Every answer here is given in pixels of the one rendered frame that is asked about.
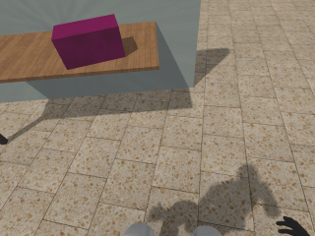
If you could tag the left robot thigh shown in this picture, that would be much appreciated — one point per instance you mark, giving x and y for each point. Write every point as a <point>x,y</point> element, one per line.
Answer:
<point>139,229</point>

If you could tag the right robot thigh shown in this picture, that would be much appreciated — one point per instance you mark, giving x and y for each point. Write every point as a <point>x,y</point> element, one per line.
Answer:
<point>205,230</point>

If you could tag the carton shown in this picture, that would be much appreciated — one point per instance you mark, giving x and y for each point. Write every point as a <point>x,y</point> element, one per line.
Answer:
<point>87,42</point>

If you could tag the robot right hand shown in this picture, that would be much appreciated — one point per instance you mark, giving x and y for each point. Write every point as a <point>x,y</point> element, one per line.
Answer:
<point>298,230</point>

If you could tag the robot thigh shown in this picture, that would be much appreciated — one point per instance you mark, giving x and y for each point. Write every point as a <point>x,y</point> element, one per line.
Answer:
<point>205,230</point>
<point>139,229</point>

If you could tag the table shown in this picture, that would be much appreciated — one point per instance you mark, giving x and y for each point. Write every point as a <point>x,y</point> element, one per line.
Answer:
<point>32,56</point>

